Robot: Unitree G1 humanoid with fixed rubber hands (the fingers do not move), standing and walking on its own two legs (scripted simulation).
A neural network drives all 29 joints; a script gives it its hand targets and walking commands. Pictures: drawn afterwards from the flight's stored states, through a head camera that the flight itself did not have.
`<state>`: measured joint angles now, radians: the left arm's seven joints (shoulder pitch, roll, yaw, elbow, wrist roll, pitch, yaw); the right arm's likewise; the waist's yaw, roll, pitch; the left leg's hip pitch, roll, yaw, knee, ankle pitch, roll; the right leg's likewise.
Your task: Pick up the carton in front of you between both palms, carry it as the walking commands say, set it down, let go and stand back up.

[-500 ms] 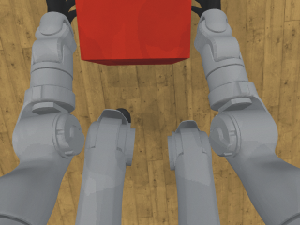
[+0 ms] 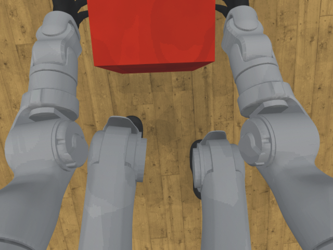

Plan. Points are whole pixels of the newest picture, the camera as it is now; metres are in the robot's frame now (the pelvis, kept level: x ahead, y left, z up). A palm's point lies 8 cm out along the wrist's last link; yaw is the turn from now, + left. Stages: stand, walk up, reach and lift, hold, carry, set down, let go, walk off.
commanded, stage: set down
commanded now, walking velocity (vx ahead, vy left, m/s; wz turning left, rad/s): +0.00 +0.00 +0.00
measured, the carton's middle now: (154, 23) +0.52 +0.10 -0.26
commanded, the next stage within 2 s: let go in 1.76 s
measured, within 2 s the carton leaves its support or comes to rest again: neither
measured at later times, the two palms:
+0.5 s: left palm (67, 24) +0.48 +0.27 -0.20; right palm (237, 16) +0.54 -0.06 -0.19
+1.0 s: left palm out of the picture +0.49 +0.30 -0.10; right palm out of the picture +0.56 -0.06 -0.09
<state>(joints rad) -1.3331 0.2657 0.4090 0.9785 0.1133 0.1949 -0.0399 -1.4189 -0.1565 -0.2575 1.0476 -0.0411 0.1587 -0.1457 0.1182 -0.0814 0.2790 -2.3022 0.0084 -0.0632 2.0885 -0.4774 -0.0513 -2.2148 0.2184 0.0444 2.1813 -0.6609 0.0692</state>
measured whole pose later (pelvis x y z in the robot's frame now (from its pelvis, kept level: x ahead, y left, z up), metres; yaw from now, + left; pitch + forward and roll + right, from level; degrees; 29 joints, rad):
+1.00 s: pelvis -0.01 +0.01 +0.03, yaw +1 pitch +39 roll -2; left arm -1.30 0.38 0.25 0.99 -0.14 0.11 0.04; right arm -1.35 -0.27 -0.15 0.94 0.11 0.17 -0.16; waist 0.10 -0.05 0.22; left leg -2.22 0.00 -0.04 1.99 -0.45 -0.01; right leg -2.11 0.09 0.01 2.08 -0.65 0.04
